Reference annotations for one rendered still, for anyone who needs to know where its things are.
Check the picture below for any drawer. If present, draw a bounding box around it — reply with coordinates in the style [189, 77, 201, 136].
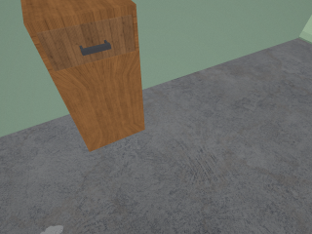
[36, 15, 136, 72]

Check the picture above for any handle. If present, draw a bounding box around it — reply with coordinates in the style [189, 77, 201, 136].
[79, 40, 111, 56]

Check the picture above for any cabinet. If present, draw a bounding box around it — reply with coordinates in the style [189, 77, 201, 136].
[20, 0, 145, 152]

